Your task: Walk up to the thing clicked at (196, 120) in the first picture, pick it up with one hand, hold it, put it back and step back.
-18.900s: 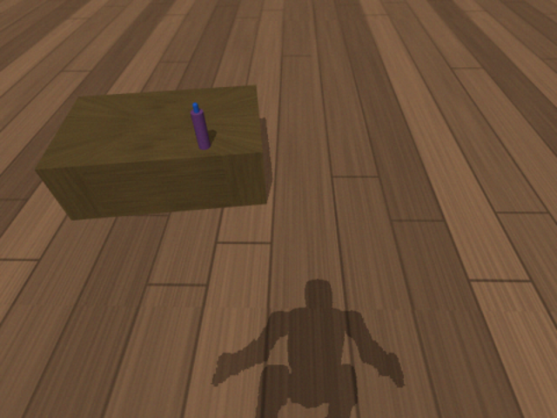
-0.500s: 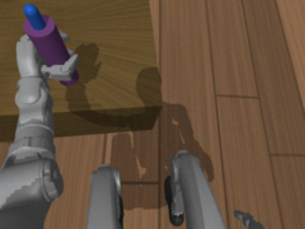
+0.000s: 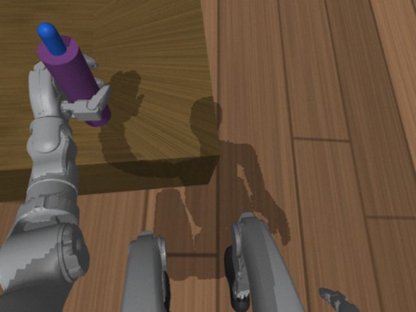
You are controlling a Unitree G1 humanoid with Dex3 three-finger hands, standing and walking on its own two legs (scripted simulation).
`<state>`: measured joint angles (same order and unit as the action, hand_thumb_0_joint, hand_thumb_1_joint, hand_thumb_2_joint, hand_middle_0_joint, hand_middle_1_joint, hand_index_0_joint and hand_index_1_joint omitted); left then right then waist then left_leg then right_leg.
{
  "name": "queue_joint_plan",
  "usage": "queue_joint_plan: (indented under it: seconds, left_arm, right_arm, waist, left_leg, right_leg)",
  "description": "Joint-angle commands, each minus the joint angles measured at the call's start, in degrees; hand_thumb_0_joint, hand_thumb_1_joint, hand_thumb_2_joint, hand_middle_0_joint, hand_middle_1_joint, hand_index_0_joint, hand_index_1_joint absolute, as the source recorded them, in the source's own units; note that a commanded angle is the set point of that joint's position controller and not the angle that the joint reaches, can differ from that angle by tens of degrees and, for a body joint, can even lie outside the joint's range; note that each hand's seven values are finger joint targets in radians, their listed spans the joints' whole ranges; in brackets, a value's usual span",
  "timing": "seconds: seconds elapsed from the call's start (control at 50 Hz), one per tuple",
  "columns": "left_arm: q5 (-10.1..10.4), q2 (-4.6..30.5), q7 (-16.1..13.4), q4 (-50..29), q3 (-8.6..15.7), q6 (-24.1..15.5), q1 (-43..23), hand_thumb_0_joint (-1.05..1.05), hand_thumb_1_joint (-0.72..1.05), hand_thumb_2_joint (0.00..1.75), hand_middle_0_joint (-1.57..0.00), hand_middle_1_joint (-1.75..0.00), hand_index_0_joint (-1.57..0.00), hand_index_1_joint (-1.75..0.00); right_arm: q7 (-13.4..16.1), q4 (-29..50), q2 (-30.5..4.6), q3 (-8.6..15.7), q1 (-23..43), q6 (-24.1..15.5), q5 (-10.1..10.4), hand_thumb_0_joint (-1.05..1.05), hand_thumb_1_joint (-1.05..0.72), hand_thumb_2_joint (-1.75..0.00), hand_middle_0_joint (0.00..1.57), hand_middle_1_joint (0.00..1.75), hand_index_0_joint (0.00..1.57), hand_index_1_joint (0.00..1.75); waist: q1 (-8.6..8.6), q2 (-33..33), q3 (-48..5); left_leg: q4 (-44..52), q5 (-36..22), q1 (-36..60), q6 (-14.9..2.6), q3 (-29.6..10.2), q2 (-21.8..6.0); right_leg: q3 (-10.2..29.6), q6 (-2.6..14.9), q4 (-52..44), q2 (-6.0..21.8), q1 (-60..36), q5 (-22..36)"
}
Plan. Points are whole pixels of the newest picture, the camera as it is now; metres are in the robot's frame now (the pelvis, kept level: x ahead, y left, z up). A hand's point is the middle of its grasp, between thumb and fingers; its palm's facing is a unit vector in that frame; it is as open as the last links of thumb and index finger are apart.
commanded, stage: lift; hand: left
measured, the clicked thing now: (77, 81) +0.53 +0.18 +0.04
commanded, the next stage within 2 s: hold in 1.78 s
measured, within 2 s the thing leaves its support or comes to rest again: neither
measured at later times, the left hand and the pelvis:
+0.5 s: hand (72, 89) +0.48 +0.17 +0.07, palm faces +0.08 -1.00 -0.04, open 7.4 cm; pelvis +0.01 +0.00 +0.05, yaw +0 degrees
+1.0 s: hand (28, 85) +0.42 +0.17 +0.17, palm faces +0.08 -1.00 -0.03, open 7.4 cm; pelvis +0.03 +0.00 +0.14, yaw +1 degrees
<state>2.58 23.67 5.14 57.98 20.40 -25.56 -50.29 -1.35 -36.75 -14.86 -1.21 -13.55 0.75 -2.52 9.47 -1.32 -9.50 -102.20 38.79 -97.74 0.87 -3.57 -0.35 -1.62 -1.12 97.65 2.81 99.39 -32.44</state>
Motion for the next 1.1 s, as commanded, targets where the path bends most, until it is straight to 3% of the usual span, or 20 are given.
queue_joint_plan:
  seconds: [0.0, 0.16, 0.32, 0.36, 0.46, 0.5, 0.56, 0.58, 0.64, 0.66, 0.68, 0.7, 0.72, 0.76, 0.84, 0.88, 0.92, 0.94, 1.02, 1.08]
  left_arm:
    - [1.1, 11.6, 0.1, -13.4, 0.8, -4.5, -24.3, 0.0, 0.49, 1.33, -1.33, -1.42, -1.34, -1.42]
    - [2.1, 11.4, 0.7, -12.7, 2.2, -4.0, -18.8, 0.0, 0.39, 1.24, -1.33, -1.43, -1.35, -1.41]
    - [2.6, 8.3, -0.1, -18.3, 0.6, -3.1, -12.9, 0.0, 0.43, 1.25, -1.31, -1.42, -1.34, -1.4]
    - [3.5, 7.7, 0.0, -24.4, -0.4, -3.3, -14.5, 0.0, 0.43, 1.24, -1.32, -1.42, -1.35, -1.4]
    - [3.5, 5.5, -1.0, -22.8, -1.3, -2.0, -5.6, 0.0, 0.41, 1.26, -1.33, -1.43, -1.36, -1.42]
    - [4.1, 3.3, -1.0, -30.6, -3.9, -2.5, -8.0, 0.0, 0.4, 1.26, -1.32, -1.43, -1.35, -1.41]
    - [4.6, 1.7, -1.1, -29.0, -4.7, -1.2, -0.6, 0.0, 0.43, 1.27, -1.34, -1.44, -1.36, -1.42]
    - [4.4, 3.1, -1.4, -27.1, -3.3, -0.8, 2.2, 0.0, 0.43, 1.28, -1.34, -1.43, -1.36, -1.42]
    - [5.2, 0.5, -2.0, -37.4, -6.5, -0.9, -0.9, 0.0, 0.4, 1.28, -1.35, -1.45, -1.38, -1.44]
    - [5.5, 0.7, -2.4, -32.6, -4.7, -0.1, 5.7, 0.0, 0.41, 1.28, -1.36, -1.45, -1.38, -1.43]
    - [5.6, -0.3, -2.3, -36.8, -6.6, -0.3, 4.4, 0.0, 0.43, 1.29, -1.35, -1.44, -1.38, -1.43]
    - [5.6, 0.9, -2.8, -31.4, -4.2, 0.3, 9.3, 0.0, 0.42, 1.3, -1.35, -1.45, -1.37, -1.44]
    - [5.3, -0.2, -2.7, -32.6, -5.8, 0.5, 10.4, 0.0, 0.43, 1.31, -1.36, -1.46, -1.39, -1.45]
    - [6.0, -1.4, -3.0, -41.0, -7.6, -0.2, 5.0, 0.0, 0.41, 1.32, -1.37, -1.47, -1.39, -1.46]
    - [5.6, -1.9, -2.9, -30.7, -6.9, 1.1, 15.3, 0.0, 0.4, 1.31, -1.37, -1.46, -1.39, -1.45]
    - [5.9, -2.1, -2.6, -40.1, -8.9, 0.0, 11.0, 0.0, 0.43, 1.31, -1.37, -1.46, -1.39, -1.45]
    - [6.2, -3.5, -2.4, -41.1, -10.3, 0.3, 10.9, 0.0, 0.39, 1.3, -1.38, -1.46, -1.4, -1.45]
    - [6.4, -1.6, -2.5, -36.8, -7.2, 0.9, 16.1, 0.0, 0.39, 1.31, -1.38, -1.47, -1.4, -1.46]
    - [6.5, -3.5, -2.6, -43.9, -10.1, -0.1, 12.5, 0.0, 0.4, 1.31, -1.38, -1.47, -1.4, -1.46]
    - [6.3, -3.6, -2.9, -37.9, -8.8, 1.1, 18.8, 0.0, 0.38, 1.31, -1.37, -1.46, -1.39, -1.46]
  right_arm:
    - [0.9, 1.8, -10.8, 4.0, -10.1, -0.8, 0.4, 0.0, -0.88, -0.89, 0.2, 0.3, 0.2, 0.3]
    - [0.9, 2.1, -10.6, 4.0, -9.8, -0.8, 0.6, 0.0, -0.91, -0.9, 0.2, 0.3, 0.2, 0.3]
    - [1.3, 2.4, -10.2, 4.7, -8.4, -0.9, 1.3, 0.0, -0.9, -0.9, 0.2, 0.3, 0.2, 0.3]
    - [1.5, 2.7, -9.9, 5.0, -7.9, -1.1, 1.5, 0.0, -0.9, -0.9, 0.2, 0.3, 0.2, 0.3]
    - [1.9, 2.1, -8.7, 4.8, -6.5, -1.5, 1.9, 0.0, -0.9, -0.9, 0.2, 0.3, 0.2, 0.3]
    - [2.0, 2.6, -8.6, 5.2, -6.0, -1.9, 2.0, 0.0, -0.9, -0.9, 0.2, 0.3, 0.2, 0.3]
    - [2.3, 2.4, -8.6, 5.3, -5.0, -2.3, 2.4, 0.0, -0.9, -0.9, 0.2, 0.3, 0.2, 0.3]
    - [2.4, 1.8, -8.6, 5.1, -5.0, -2.2, 2.5, 0.0, -0.9, -0.9, 0.2, 0.3, 0.2, 0.3]
    - [2.6, 3.3, -8.1, 5.2, -4.1, -2.5, 2.8, 0.0, -0.9, -0.9, 0.2, 0.3, 0.2, 0.3]
    - [2.7, 2.7, -8.2, 5.1, -4.2, -2.3, 3.0, 0.0, -0.9, -0.9, 0.2, 0.3, 0.2, 0.3]
    - [2.7, 3.2, -8.2, 5.2, -3.4, -2.5, 3.0, 0.0, -0.9, -0.9, 0.2, 0.3, 0.2, 0.3]
    - [2.7, 2.3, -8.0, 5.0, -3.5, -2.3, 3.1, 0.0, -0.9, -0.9, 0.2, 0.3, 0.2, 0.3]
    - [2.8, 2.0, -7.6, 4.9, -3.4, -2.3, 3.1, 0.0, -0.89, -0.9, 0.2, 0.3, 0.2, 0.3]
    - [2.9, 4.0, -7.7, 5.3, -2.3, -2.9, 3.3, 0.0, -0.9, -0.9, 0.2, 0.3, 0.2, 0.3]
    - [3.1, 2.4, -7.6, 5.2, -1.8, -3.2, 3.4, 0.0, -0.9, -0.9, 0.2, 0.3, 0.2, 0.3]
    - [3.0, 4.2, -7.3, 5.2, -1.2, -3.5, 3.2, 0.0, -0.9, -0.9, 0.2, 0.3, 0.2, 0.3]
    - [3.1, 5.1, -7.0, 4.9, -1.3, -3.6, 3.3, 0.0, -0.91, -0.9, 0.2, 0.3, 0.2, 0.3]
    - [3.1, 4.3, -7.7, 5.1, -1.7, -3.5, 3.4, 0.0, -0.9, -0.9, 0.2, 0.3, 0.2, 0.3]
    - [3.0, 5.3, -6.7, 4.8, -1.3, -3.8, 3.1, 0.0, -0.9, -0.9, 0.2, 0.3, 0.2, 0.3]
    - [3.1, 4.6, -6.7, 4.9, -1.3, -3.8, 3.1, 0.0, -0.9, -0.9, 0.2, 0.3, 0.2, 0.3]
  waist:
    - [0.78, -7.8, -37.5]
    - [-0.49, -5.8, -37.5]
    - [-1.56, -5.7, -35.6]
    - [-1.82, -5.6, -36.6]
    - [-2.59, -2.8, -31.3]
    - [-2.79, -5.0, -32.9]
    - [-3.44, -3.2, -29.9]
    - [-3.92, -3.4, -28.5]
    - [-4.33, -5.4, -30.1]
    - [-5.03, -4.0, -27.3]
    - [-5.08, -4.5, -26.9]
    - [-5.4, -2.4, -24.5]
    - [-5.39, -1.8, -22.2]
    - [-4.74, -2.1, -24.3]
    - [-5.15, 0.7, -16.3]
    - [-5.52, -1.5, -20.3]
    - [-5.42, -2.2, -21.2]
    - [-6.34, -1.0, -19.7]
    - [-6.24, -2.4, -20.8]
    - [-6.36, 0.1, -16.1]
  left_leg:
    - [14.4, -15.4, 23.6, -1.84, 0.6, 0.4]
    - [15.7, -16.3, 23.5, -2.16, 1.4, 0.7]
    - [21.0, -15.1, 29.6, -1.58, 0.1, 0.0]
    - [22.1, -14.5, 31.0, -1.76, 0.4, 0.0]
    - [25.3, -13.4, 31.4, -2.0, 1.0, 0.0]
    - [26.5, -14.8, 34.5, -1.68, 0.9, 0.0]
    - [28.5, -15.7, 37.4, -1.55, 0.7, -0.2]
    - [29.5, -16.3, 38.1, -1.46, 0.7, -0.3]
    - [32.2, -17.9, 43.7, -1.13, 0.4, -0.4]
    - [33.5, -18.5, 44.2, -0.89, -0.2, -0.5]
    - [34.5, -18.6, 45.0, -0.8, -0.1, -0.6]
    - [35.3, -18.0, 45.0, -0.95, -0.3, -0.7]
    - [36.4, -16.9, 44.1, -1.19, 0.0, -0.6]
    - [37.5, -15.5, 45.9, -1.44, 0.5, -0.4]
    - [40.1, -14.4, 46.1, -1.56, 0.7, -0.5]
    - [41.5, -16.5, 49.6, -1.35, 0.9, -0.3]
    - [42.2, -18.8, 52.1, -1.22, 1.2, -0.2]
    - [42.8, -20.0, 52.6, -1.09, 1.3, -0.2]
    - [44.6, -22.2, 56.4, -0.86, 1.4, -0.3]
    - [46.2, -20.6, 55.1, -1.17, 1.7, -0.3]
  right_leg:
    - [-0.4, 3.73, -11.0, -1.5, -24.7, 12.5]
    - [0.0, 3.49, -13.3, -1.5, -30.8, 14.6]
    - [-0.7, 3.54, -16.9, -1.8, -32.0, 12.8]
    - [-0.6, 3.34, -18.8, -1.9, -35.0, 12.5]
    - [0.0, 2.87, -23.1, -2.0, -39.4, 12.1]
    - [-0.1, 3.03, -23.9, -2.2, -40.6, 13.3]
    - [-0.4, 2.93, -26.3, -2.3, -42.1, 14.1]
    - [-0.2, 2.92, -26.9, -2.2, -42.5, 14.7]
    - [-0.3, 2.96, -29.1, -2.3, -45.0, 15.9]
    - [-0.7, 2.93, -29.6, -2.4, -45.2, 15.9]
    - [-0.8, 2.97, -30.2, -2.5, -45.9, 16.0]
    - [-0.7, 2.73, -31.2, -2.5, -46.3, 15.6]
    - [-0.7, 2.55, -32.5, -2.6, -47.8, 15.0]
    - [-0.3, 2.34, -34.4, -2.5, -50.4, 14.6]
    - [-0.3, 2.04, -37.4, -2.6, -51.0, 13.4]
    - [-0.3, 2.12, -38.4, -2.6, -53.9, 15.2]
    - [-0.4, 2.16, -39.4, -2.6, -56.3, 17.1]
    - [-0.7, 2.13, -39.7, -2.7, -56.8, 17.9]
    - [-0.8, 2.19, -41.1, -2.7, -59.1, 19.9]
    - [-0.8, 1.95, -43.2, -3.0, -60.4, 18.8]
